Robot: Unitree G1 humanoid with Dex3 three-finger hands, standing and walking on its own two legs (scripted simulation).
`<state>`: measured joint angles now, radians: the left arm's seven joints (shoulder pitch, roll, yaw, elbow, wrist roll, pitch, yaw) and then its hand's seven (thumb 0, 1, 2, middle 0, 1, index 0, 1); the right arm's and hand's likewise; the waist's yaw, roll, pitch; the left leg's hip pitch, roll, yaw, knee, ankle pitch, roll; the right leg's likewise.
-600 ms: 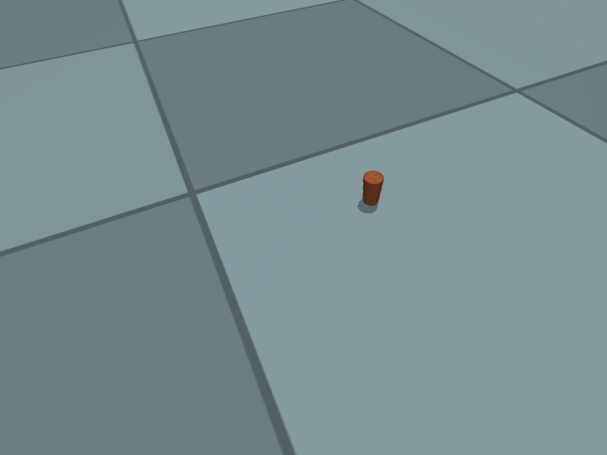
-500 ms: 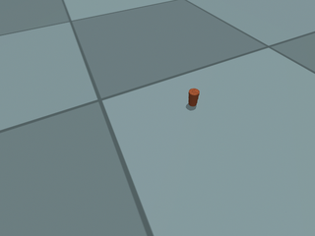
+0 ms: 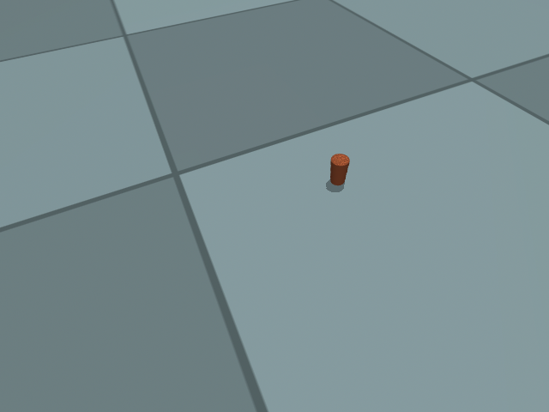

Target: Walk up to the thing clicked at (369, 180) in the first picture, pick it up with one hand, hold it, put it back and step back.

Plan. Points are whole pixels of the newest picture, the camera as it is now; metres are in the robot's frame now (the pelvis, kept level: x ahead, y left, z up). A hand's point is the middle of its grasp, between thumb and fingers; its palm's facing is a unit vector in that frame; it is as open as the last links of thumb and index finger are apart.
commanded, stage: stand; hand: left
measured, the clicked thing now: (338, 170) +1.33 -0.27 -0.71
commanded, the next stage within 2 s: walk up in 0.52 s
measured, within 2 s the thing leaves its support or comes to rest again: neither
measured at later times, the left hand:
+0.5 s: hand out of the picture +0.08 +0.25 -0.16, palm faces -0.03 -0.94 -0.34, open 7.4 cm
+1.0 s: hand (204, 386) +0.20 +0.16 -0.15, palm faces -0.15 -0.91 -0.39, open 7.4 cm
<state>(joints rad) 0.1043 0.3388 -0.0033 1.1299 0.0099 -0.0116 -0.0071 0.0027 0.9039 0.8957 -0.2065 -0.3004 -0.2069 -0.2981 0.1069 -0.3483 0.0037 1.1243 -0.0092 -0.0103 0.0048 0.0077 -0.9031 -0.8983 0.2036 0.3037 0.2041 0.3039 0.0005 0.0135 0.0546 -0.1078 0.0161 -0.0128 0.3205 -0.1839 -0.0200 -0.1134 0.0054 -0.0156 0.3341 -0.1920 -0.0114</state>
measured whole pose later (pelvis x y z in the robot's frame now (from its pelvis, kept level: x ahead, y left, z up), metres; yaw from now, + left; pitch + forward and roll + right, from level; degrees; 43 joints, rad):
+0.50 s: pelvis +0.01 +0.00 +0.00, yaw +0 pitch -2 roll +0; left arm 0.10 0.34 0.00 1.13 0.01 -0.01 0.00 0.00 0.90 0.90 -0.21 -0.30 -0.21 -0.30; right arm 0.11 -0.35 0.00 1.12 -0.01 -0.01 0.00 0.01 -0.90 -0.90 0.20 0.30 0.20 0.30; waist 0.00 0.01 0.05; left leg -0.10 0.02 -0.01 0.32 -0.19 -0.02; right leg -0.10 0.01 -0.02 0.31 -0.19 -0.01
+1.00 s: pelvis +0.11 -0.11 -0.02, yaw -12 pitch -3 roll +0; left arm 0.29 0.38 0.08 0.93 0.01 -0.04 -0.08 0.00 0.91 0.90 -0.21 -0.30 -0.21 -0.30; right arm 0.21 -0.46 -0.08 0.97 -0.02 -0.03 0.05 0.01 -0.91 -0.90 0.20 0.30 0.20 0.30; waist 0.04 0.08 0.08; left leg -0.35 0.07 0.04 1.12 -0.44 0.03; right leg -0.30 -0.01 -0.04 0.64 -0.28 -0.03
